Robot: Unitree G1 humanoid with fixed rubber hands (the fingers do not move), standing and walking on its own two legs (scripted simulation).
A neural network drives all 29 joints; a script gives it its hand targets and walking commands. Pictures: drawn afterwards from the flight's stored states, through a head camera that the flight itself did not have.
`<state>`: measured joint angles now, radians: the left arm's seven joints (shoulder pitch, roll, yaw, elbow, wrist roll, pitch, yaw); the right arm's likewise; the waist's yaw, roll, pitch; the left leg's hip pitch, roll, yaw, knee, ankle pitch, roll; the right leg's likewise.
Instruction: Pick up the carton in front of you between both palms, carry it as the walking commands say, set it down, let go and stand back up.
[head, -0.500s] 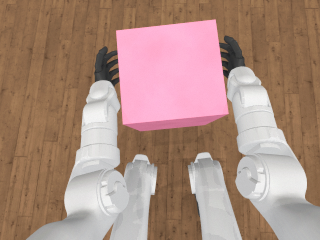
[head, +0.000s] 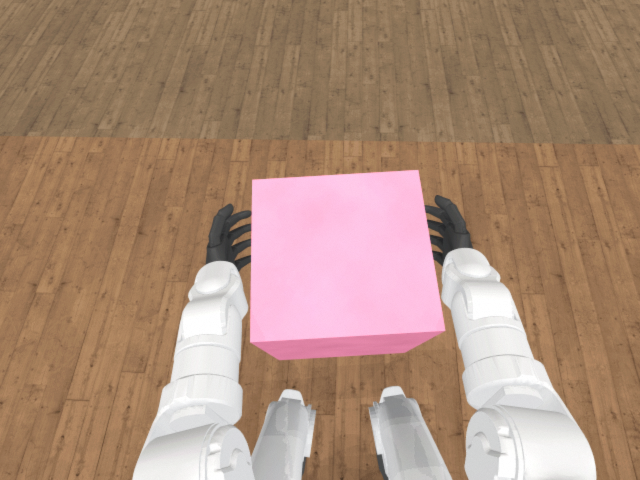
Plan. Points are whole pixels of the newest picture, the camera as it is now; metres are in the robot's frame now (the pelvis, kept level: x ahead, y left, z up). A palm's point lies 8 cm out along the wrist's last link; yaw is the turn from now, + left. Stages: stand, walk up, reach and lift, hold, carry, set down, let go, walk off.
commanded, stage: reach and lift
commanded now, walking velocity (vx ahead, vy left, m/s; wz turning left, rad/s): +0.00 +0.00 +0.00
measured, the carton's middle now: (339, 278) +0.40 +0.00 -0.11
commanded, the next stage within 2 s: hold in 1.70 s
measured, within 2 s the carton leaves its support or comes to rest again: neither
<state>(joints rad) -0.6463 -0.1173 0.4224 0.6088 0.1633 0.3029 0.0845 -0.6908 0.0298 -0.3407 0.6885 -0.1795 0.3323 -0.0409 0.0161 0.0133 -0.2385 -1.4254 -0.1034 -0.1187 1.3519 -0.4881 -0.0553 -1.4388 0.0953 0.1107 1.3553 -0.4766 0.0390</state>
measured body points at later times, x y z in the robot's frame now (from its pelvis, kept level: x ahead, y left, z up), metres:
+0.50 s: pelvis +0.05 +0.01 +0.13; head +0.09 +0.00 +0.58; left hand +0.38 +0.15 +0.11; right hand +0.37 -0.15 +0.10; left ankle +0.06 +0.14 -0.59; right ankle +0.07 -0.13 -0.59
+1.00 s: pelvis +0.04 +0.00 +0.15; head +0.02 +0.00 +0.60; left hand +0.36 +0.16 +0.17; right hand +0.35 -0.15 +0.17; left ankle +0.07 +0.14 -0.59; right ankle +0.07 -0.13 -0.59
